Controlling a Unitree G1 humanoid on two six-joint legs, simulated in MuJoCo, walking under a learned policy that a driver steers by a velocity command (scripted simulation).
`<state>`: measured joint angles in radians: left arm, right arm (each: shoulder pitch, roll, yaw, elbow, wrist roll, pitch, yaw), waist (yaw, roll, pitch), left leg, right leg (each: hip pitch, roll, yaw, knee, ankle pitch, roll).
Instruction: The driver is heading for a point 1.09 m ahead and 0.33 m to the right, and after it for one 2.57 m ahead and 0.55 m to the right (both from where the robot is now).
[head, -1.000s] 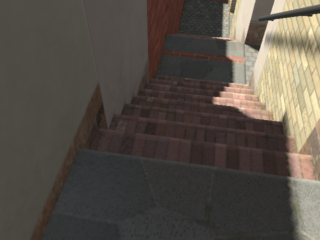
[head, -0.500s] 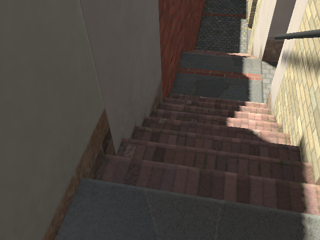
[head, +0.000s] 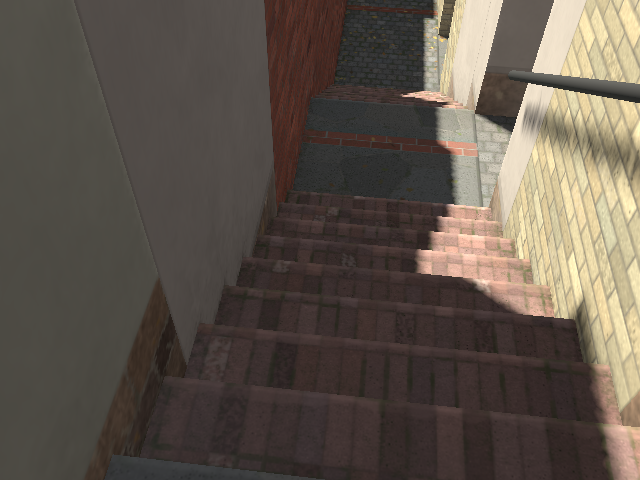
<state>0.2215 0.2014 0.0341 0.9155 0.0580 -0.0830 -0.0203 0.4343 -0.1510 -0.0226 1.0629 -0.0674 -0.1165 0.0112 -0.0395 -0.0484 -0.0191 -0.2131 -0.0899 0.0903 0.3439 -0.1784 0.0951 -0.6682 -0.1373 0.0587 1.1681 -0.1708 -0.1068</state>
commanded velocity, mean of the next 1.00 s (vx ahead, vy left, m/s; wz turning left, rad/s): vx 0.50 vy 0.00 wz -0.01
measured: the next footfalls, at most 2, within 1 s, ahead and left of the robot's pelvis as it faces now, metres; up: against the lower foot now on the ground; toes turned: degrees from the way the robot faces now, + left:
right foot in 0.34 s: +0.35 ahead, -0.15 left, +0.00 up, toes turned -2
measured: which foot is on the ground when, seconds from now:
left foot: down 0.00-0.36, up 0.38-1.00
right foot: up 0.00-0.32, down 0.34-1.00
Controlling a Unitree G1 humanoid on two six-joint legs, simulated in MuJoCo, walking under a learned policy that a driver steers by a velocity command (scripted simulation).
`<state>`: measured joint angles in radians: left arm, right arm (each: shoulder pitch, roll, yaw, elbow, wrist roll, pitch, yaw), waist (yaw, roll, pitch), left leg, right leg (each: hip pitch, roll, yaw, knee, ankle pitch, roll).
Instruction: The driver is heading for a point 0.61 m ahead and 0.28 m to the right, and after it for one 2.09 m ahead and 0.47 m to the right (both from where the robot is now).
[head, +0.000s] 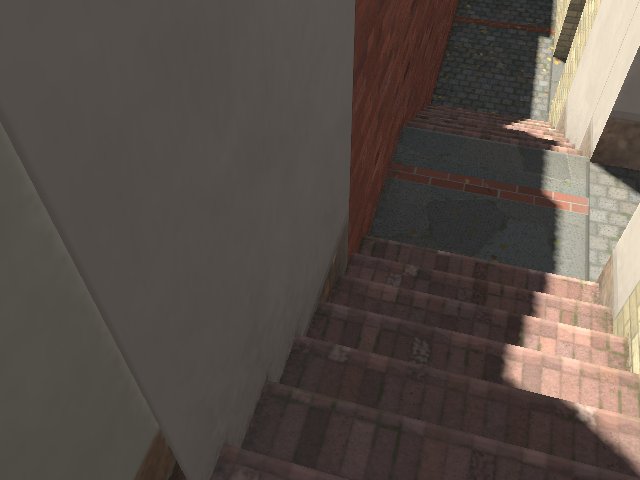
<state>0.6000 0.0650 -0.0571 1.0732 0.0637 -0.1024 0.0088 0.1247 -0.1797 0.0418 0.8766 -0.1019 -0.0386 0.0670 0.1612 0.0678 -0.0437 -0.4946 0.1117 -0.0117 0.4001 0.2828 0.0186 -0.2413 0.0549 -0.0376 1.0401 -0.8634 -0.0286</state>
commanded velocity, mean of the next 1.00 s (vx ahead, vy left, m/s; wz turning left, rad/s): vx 0.32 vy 0.00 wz -0.51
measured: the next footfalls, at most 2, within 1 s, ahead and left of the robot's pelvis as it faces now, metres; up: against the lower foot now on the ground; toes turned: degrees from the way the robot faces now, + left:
left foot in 0.04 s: +0.15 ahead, +0.13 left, -0.17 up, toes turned +7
right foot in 0.48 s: +0.16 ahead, -0.12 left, -0.17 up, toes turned -22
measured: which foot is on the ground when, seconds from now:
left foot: up 0.00-0.02, down 0.04-0.48, up 0.50-1.00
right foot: down 0.00-0.04, up 0.06-0.46, down 0.48-1.00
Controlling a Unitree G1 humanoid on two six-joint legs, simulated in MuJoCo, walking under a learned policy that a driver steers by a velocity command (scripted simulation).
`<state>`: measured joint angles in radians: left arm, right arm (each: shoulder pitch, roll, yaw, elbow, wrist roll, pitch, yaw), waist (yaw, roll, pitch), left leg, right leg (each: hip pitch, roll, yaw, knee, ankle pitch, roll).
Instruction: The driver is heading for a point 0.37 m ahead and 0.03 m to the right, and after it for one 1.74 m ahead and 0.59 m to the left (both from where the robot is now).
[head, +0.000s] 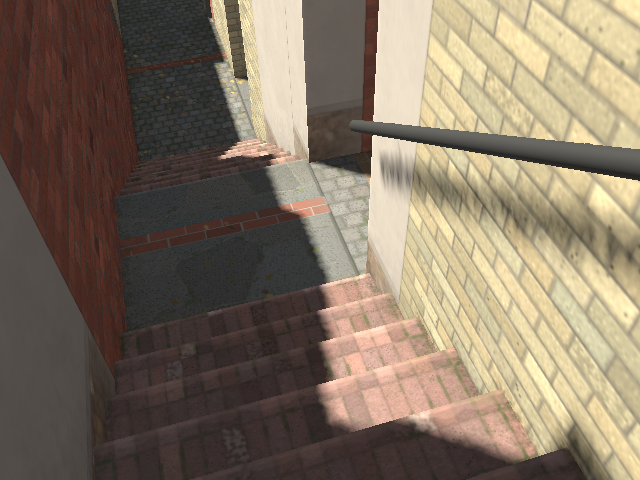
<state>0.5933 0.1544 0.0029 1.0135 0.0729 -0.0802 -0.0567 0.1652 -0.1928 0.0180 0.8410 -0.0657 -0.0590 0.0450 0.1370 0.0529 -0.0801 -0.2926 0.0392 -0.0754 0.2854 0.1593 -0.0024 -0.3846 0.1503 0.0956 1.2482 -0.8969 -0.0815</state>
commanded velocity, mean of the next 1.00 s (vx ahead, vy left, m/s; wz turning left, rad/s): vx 0.26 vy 0.02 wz -0.10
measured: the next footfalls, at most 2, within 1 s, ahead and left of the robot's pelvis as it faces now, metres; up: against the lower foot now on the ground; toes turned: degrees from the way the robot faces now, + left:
left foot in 0.02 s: +0.08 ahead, +0.13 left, -0.17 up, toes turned -1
right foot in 0.46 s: +0.31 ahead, -0.19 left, -0.17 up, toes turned -27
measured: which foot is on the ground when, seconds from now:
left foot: up 0.00-0.00, down 0.02-0.46, up 0.48-0.88, down 0.90-1.00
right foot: down 0.00-0.04, up 0.06-0.44, down 0.46-0.90, up 0.92-1.00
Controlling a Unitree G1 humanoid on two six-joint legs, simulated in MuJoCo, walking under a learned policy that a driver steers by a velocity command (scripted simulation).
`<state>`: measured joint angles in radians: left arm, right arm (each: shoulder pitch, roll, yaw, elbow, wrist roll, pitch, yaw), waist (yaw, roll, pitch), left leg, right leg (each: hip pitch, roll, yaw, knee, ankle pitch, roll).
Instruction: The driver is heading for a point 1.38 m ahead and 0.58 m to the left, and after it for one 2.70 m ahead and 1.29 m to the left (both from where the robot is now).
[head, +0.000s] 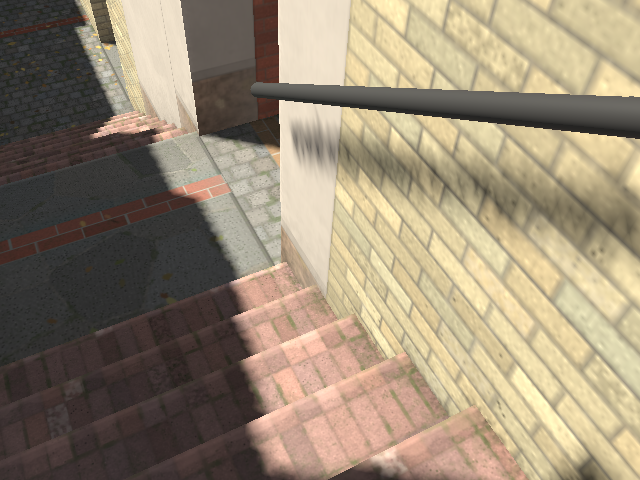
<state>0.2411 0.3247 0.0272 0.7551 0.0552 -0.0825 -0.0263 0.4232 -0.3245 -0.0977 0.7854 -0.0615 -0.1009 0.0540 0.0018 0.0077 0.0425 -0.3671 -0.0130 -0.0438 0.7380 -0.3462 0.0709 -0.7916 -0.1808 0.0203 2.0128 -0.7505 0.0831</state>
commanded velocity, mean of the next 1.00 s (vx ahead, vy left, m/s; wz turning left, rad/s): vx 0.01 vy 0.00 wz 0.55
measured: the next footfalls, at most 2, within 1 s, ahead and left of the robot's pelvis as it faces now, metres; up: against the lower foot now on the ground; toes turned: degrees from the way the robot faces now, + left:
right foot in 0.40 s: +0.17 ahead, -0.11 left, +0.00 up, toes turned +16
left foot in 0.84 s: +0.04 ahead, +0.11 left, +0.00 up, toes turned +36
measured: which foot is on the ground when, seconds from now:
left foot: down 0.00-0.42, up 0.44-0.82, down 0.84-1.00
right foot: up 0.00-0.38, down 0.40-0.84, up 0.86-1.00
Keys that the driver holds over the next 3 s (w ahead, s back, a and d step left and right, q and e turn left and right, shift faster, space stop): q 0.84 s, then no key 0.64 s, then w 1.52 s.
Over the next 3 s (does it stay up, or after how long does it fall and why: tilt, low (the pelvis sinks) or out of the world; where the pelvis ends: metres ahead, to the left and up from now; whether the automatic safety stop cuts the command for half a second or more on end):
stays up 0.65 0.23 -0.37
